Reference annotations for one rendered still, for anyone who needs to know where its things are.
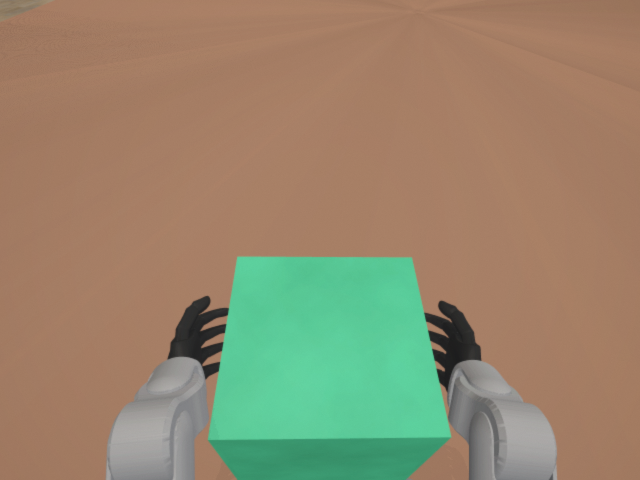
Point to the robot right forearm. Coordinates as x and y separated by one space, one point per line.
508 439

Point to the carton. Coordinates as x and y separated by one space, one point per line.
327 372

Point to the robot right hand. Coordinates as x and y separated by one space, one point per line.
460 346

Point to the robot left forearm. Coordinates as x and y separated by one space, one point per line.
152 438

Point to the robot left hand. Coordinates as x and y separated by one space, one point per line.
189 339

